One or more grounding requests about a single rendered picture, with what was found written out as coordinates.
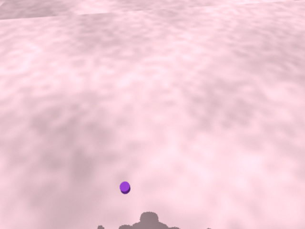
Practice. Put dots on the tin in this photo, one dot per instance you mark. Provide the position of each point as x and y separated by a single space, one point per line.
125 187

